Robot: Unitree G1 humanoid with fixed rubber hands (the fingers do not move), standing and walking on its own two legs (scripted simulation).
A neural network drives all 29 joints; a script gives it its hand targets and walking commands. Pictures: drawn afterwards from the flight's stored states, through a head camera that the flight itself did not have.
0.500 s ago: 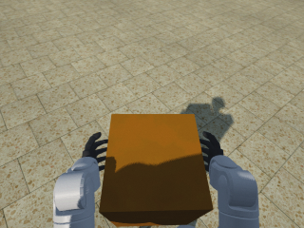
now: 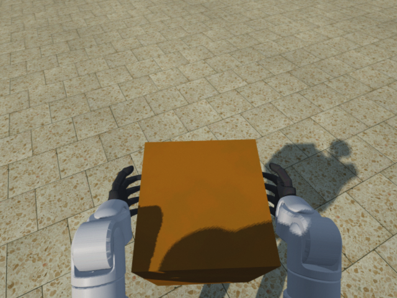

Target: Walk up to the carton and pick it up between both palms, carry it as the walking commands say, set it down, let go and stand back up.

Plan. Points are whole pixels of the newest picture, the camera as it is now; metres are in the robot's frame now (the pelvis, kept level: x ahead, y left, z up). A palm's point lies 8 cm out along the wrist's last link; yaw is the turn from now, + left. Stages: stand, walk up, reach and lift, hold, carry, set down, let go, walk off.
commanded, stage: carry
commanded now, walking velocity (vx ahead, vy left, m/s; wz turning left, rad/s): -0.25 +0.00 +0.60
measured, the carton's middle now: (202, 219) +0.29 -0.02 +0.02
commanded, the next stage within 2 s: none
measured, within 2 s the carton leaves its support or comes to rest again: neither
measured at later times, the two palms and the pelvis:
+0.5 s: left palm out of the picture +0.04 +0.21 +0.09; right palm out of the picture +0.12 -0.07 +0.08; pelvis -0.18 +0.00 +0.00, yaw +17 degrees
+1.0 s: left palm out of the picture -0.27 +0.27 +0.06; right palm out of the picture -0.08 +0.05 +0.07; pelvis -0.38 -0.02 +0.00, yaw +36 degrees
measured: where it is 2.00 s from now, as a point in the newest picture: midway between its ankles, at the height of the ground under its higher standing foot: outside the picture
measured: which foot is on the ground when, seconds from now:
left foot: up 0.00-0.04, down 0.06-0.42, up 0.44-0.76, down 0.78-1.00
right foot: down 0.00-0.06, up 0.08-0.40, down 0.42-0.78, up 0.80-1.00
